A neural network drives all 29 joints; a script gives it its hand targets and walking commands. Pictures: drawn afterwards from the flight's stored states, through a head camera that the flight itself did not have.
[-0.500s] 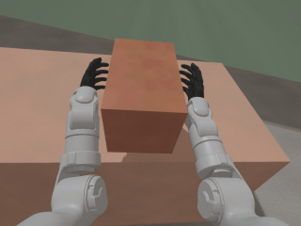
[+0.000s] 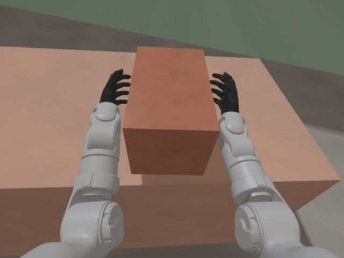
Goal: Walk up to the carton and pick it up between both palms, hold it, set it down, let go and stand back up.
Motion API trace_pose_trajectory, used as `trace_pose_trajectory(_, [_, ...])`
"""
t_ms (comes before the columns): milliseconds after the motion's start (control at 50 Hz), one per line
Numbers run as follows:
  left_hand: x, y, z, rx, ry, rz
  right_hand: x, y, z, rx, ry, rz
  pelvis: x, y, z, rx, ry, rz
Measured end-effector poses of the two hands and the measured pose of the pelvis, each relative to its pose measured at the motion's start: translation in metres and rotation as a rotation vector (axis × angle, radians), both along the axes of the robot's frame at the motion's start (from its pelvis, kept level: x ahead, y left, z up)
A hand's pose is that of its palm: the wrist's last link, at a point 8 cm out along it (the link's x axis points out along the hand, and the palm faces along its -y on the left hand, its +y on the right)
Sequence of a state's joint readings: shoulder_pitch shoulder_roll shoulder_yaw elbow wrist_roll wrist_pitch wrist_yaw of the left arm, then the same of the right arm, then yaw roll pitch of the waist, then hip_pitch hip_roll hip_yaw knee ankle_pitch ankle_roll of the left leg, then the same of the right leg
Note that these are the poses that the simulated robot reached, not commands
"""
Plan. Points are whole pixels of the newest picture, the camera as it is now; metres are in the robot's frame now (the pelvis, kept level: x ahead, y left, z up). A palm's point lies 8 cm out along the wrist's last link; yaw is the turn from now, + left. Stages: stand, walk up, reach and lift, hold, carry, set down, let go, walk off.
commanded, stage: set down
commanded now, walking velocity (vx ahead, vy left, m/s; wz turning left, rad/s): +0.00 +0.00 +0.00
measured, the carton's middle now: (169, 108) +0.44 +0.02 +0.10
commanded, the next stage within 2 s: none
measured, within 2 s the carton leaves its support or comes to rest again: rests again in 1.70 s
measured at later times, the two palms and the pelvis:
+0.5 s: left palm (114, 108) +0.40 +0.15 +0.13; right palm (227, 112) +0.40 -0.12 +0.14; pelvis +0.00 +0.00 +0.00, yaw -1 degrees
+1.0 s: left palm (114, 110) +0.43 +0.16 +0.09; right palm (219, 109) +0.43 -0.11 +0.12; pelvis +0.01 +0.00 +0.00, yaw -2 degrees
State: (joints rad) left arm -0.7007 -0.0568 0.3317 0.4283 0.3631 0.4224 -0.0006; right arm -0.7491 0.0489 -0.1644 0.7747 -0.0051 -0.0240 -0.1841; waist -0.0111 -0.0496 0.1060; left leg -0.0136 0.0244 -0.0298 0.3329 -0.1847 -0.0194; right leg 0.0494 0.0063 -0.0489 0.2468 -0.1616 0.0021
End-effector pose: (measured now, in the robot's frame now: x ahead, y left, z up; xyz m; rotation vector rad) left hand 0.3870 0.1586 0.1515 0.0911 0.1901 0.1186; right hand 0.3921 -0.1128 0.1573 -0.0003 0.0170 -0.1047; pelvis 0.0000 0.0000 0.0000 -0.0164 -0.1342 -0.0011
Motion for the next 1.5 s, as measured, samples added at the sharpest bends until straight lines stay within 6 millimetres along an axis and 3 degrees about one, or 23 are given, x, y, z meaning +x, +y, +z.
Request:
trace_pose_trajectory(220, [-0.001, 0.010, -0.019, -0.027, 0.036, 0.010, 0.003, 0.011, -0.012, -0.008, 0.035, 0.010, 0.000, -0.004, 0.000, 0.002, 0.015, 0.011])
trace_pose_trajectory(500, [0.012, -0.005, -0.026, -0.048, 0.051, -0.014, 0.007, -0.005, -0.018, -0.005, 0.050, -0.026, -0.004, -0.004, 0.001, 0.004, 0.078, -0.020])
trace_pose_trajectory(800, [0.022, 0.009, -0.043, -0.088, 0.078, 0.014, 0.025, 0.010, -0.025, 0.003, 0.082, 0.004, 0.003, -0.002, 0.001, 0.008, 0.117, -0.027])
trace_pose_trajectory(980, [0.038, 0.005, -0.058, -0.087, 0.102, 0.000, 0.037, 0.007, -0.038, -0.011, 0.106, -0.010, 0.011, 0.000, 0.001, 0.005, 0.168, -0.031])
trace_pose_trajectory(1240, [0.055, 0.001, -0.059, -0.078, 0.092, 0.001, 0.051, 0.001, -0.048, 0.006, 0.102, -0.017, 0.018, 0.001, 0.000, 0.007, 0.208, -0.048])
trace_pose_trajectory(1500, [0.058, 0.001, -0.060, -0.090, 0.087, 0.005, 0.054, 0.001, -0.050, 0.013, 0.114, -0.016, 0.016, 0.002, 0.000, 0.013, 0.230, -0.055])
